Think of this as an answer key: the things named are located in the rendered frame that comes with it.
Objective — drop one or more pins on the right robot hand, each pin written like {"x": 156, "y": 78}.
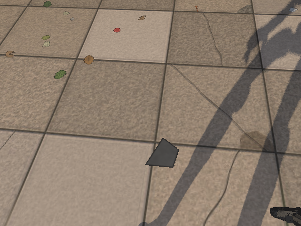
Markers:
{"x": 288, "y": 214}

